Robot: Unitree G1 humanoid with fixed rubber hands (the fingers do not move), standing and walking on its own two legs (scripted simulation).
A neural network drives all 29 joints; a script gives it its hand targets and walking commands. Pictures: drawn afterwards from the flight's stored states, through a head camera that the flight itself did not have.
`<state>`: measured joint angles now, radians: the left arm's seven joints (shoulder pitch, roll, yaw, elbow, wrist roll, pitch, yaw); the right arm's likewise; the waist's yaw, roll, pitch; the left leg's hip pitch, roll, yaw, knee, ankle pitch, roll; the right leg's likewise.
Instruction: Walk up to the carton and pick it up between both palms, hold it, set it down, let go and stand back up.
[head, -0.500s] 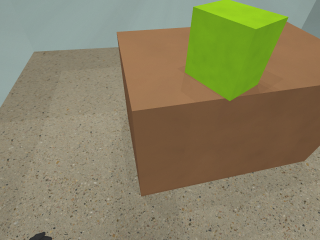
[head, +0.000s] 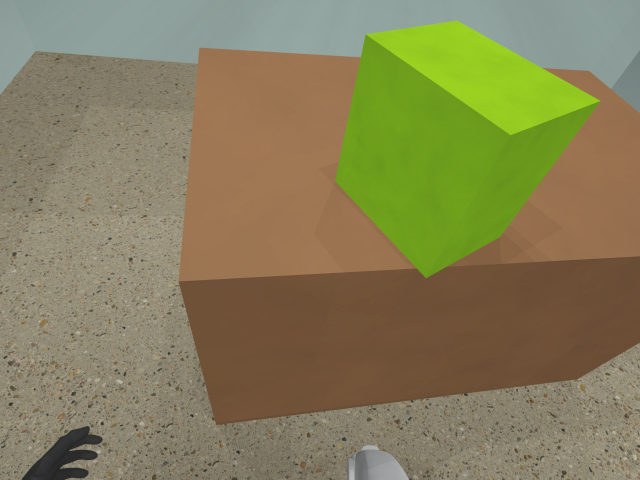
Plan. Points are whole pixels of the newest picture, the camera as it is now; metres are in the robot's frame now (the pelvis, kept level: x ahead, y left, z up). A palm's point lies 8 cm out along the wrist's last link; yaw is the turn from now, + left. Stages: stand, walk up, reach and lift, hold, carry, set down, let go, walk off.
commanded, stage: walk up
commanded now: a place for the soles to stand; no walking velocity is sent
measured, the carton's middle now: (441, 148) +0.59 -0.18 +0.12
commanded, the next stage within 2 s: none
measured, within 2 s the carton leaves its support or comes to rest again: neither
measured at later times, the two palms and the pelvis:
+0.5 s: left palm out of the picture +0.16 +0.16 -0.10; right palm (627, 394) +0.27 -0.45 -0.04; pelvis +0.12 -0.16 +0.00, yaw +7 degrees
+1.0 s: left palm (238, 465) +0.17 +0.08 -0.06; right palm out of the picture +0.30 -0.54 -0.09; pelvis +0.12 -0.25 +0.01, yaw +14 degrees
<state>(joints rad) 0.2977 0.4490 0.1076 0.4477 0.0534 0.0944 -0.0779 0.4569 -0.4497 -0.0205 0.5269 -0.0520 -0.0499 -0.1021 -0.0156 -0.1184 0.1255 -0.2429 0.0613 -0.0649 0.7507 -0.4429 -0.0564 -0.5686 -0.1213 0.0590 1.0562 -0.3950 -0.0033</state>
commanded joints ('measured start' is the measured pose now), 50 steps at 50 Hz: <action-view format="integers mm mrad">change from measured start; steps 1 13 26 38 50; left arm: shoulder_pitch -3 -9 34 -66 -82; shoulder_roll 132 169 192 288 202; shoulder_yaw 56 53 31 -10 -56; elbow -100 -81 -7 79 159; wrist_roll -6 -28 -33 -47 -83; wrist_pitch -29 -35 -18 -89 -100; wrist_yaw -8 38 33 96 82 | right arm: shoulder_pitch -70 -37 -88 -184 -360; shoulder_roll -317 -217 -259 -192 -277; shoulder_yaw -138 -82 -77 -62 -95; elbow -99 -11 -72 88 249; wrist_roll -3 45 26 67 52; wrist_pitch -14 14 -5 58 54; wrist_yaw -13 -16 -5 59 96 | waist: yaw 31 63 -12 41 43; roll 313 -74 249 -29 204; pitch -84 -38 -85 -77 -182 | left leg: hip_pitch -70 -246 13 -226 84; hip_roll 168 -61 248 -90 137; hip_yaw -179 -12 -407 -108 -294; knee -176 347 -288 302 -327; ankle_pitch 377 -156 133 -167 324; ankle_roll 213 65 328 62 202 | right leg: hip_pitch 142 261 7 343 295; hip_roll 32 -157 53 -211 22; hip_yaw -46 168 48 205 -83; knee -191 -632 70 -553 -404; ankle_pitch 70 152 -151 633 194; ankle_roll -35 -246 -6 -213 -17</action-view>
